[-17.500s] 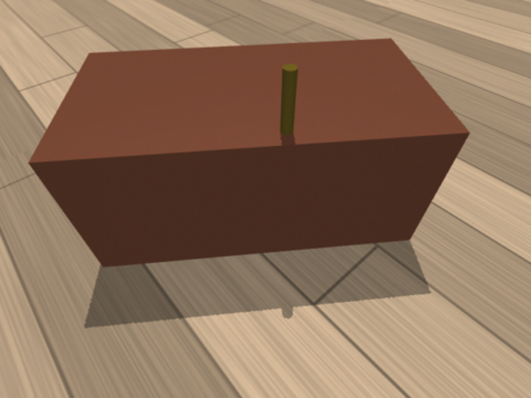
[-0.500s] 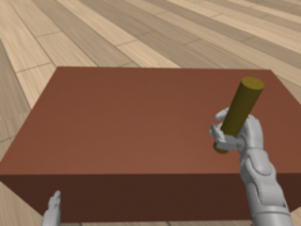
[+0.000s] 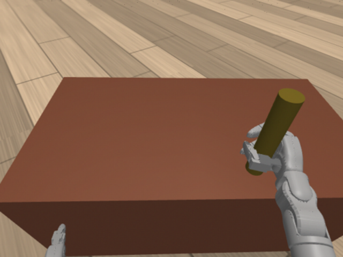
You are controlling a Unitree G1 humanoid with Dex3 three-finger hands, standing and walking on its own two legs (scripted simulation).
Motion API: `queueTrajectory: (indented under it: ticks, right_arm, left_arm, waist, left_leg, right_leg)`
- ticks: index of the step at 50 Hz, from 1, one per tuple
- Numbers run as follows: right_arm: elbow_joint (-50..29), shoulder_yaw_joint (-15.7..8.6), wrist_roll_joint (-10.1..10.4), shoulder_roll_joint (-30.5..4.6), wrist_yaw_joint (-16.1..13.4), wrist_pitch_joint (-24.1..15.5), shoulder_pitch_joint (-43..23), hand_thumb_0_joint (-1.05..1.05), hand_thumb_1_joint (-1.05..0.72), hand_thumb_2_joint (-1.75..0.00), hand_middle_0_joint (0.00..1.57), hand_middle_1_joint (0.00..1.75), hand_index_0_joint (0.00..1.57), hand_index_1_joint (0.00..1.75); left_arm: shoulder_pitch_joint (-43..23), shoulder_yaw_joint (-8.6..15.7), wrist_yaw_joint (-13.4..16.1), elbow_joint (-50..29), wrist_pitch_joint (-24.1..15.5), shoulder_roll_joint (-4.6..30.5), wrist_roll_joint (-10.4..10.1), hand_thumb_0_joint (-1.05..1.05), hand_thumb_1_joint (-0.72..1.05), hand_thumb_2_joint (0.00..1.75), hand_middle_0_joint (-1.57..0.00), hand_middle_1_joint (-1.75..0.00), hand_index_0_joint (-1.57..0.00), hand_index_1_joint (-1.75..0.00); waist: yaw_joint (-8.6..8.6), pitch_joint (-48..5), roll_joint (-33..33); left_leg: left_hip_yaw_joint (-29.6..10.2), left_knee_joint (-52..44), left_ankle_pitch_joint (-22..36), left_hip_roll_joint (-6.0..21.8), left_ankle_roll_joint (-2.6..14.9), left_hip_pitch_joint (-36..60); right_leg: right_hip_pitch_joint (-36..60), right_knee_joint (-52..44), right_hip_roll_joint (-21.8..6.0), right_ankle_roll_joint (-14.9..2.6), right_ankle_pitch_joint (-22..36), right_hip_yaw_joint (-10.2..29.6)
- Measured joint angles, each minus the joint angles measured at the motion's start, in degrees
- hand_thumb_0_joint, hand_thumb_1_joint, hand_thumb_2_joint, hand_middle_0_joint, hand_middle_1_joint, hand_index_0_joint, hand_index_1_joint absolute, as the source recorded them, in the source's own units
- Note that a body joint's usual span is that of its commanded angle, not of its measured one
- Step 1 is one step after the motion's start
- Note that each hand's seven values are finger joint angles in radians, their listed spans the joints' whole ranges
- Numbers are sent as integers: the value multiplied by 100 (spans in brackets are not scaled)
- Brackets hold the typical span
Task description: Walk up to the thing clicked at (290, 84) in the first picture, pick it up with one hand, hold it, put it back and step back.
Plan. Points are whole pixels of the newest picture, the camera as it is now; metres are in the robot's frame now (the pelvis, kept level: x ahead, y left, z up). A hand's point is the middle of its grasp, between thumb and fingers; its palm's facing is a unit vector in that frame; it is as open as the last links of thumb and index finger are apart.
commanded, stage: hold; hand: right
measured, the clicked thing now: (269, 138) +0.32 -0.19 +0.16
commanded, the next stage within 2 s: crouch in 0.48 s
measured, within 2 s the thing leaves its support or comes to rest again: neither
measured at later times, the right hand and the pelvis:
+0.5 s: hand (253, 146) +0.32 -0.16 +0.13, palm faces +0.12 +0.99 -0.01, open 5.4 cm; pelvis +0.00 +0.00 +0.00, yaw +0 degrees
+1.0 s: hand (244, 152) +0.35 -0.17 +0.06, palm faces +0.15 +0.99 +0.03, open 5.3 cm; pelvis -0.01 +0.00 +0.00, yaw +1 degrees
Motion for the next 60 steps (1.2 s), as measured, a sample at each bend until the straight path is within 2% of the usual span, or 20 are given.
queueTrajectory:
  ticks: [6, 15, 23, 33, 39, 45, 48, 55, 60]
  right_arm:
    - [7, 101, -36, 6, 34, 9, -122, 0, -14, -117, 102, 115, 101, 116]
    - [-28, -30, 1, -23, -5, 124, -126, 0, -14, -117, 102, 115, 101, 116]
    - [-83, 98, -22, -2, 52, 195, -213, 0, -14, -117, 102, 115, 101, 116]
    - [-67, -29, -20, -19, -22, 294, -208, 0, -14, -117, 103, 115, 102, 116]
    - [490, -83, -13, -55, 107, 139, -491, 0, -14, -117, 103, 115, 102, 115]
    - [1508, -276, -30, -132, 151, -234, -877, 0, -15, -116, 102, 115, 101, 115]
    - [1913, -332, -34, -157, 150, -601, -1018, 0, -15, -116, 102, 115, 101, 115]
    - [2662, -470, -161, -345, 154, -1332, -1413, 0, -15, -115, 102, 114, 101, 115]
    - [3173, -571, -118, -449, 222, -1771, -1650, 0, -15, -116, 102, 114, 101, 115]
  left_arm:
    - [-154, -86, 18, -63, -14, -51, 25, -1, -55, 6, -6, -6, -6, -6]
    - [2, 14, -26, -13, 30, -57, 8, -1, -55, 6, -6, -6, -6, -6]
    - [-82, -62, -39, -41, 42, -56, 8, -1, -55, 6, -6, -5, -6, -6]
    - [-2, -16, -58, -60, -19, -9, -9, -1, -54, 6, -6, -5, -6, -6]
    - [-134, -109, -100, 137, -43, -83, 5, -1, -55, 6, -5, -5, -5, -6]
    - [-192, -102, -81, -124, -108, -84, 37, -1, -54, 6, -6, -5, -5, -6]
    - [-66, -137, -50, -314, -198, -37, 37, -1, -54, 6, -6, -5, -6, -6]
    - [-128, -137, -63, -143, -194, 1, 104, -1, -55, 7, -6, -5, -5, -6]
    - [-72, -251, -63, -370, -144, -51, 132, -1, -56, 7, -6, -5, -5, -6]
  waist:
    - [21, 61, 3]
    - [19, -33, -19]
    - [1, 51, -29]
    - [-3, 0, -24]
    - [35, 46, -13]
    - [179, 126, 103]
    - [227, 126, 214]
    - [324, 104, 290]
    - [395, 33, 237]
  left_leg:
    - [-13, -2, 18, 10, -16, -21]
    - [-16, -34, 10, 17, -28, 40]
    - [-27, -42, 47, 18, -28, 19]
    - [0, -52, 42, 1, -9, 67]
    - [14, 10, 58, -4, 1, -83]
    - [-28, 171, 46, -13, 8, -373]
    - [-50, 259, 24, -31, 18, -525]
    - [-103, 623, -77, -94, 23, -1093]
    - [-106, 835, -161, -96, -3, -1387]
  right_leg:
    - [-19, 4, 10, -13, 12, -12]
    - [28, 2, 17, -26, -14, -17]
    - [19, -20, 19, -25, 27, -27]
    - [57, -28, 2, -9, 29, 0]
    - [-84, 1, -1, -2, 69, 19]
    - [-329, 105, -13, 3, 73, -14]
    - [-473, 198, -33, 14, 39, -31]
    - [-1068, 681, -103, 17, -151, -61]
    - [-1395, 961, -109, -4, -272, -50]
